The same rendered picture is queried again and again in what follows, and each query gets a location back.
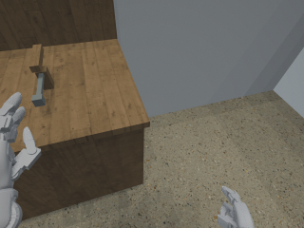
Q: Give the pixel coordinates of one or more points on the left robot hand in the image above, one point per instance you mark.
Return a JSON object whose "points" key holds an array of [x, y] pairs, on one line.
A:
{"points": [[10, 118]]}

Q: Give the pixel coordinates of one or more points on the tap lever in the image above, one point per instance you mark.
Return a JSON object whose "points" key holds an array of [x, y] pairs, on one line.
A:
{"points": [[39, 99]]}

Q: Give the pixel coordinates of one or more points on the left robot forearm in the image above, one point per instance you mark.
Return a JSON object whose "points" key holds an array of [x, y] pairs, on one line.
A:
{"points": [[10, 212]]}

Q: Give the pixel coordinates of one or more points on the right robot hand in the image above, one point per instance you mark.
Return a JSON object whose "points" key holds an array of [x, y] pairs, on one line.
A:
{"points": [[238, 216]]}

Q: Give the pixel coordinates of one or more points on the counter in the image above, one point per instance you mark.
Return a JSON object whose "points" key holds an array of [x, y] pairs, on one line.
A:
{"points": [[91, 130]]}

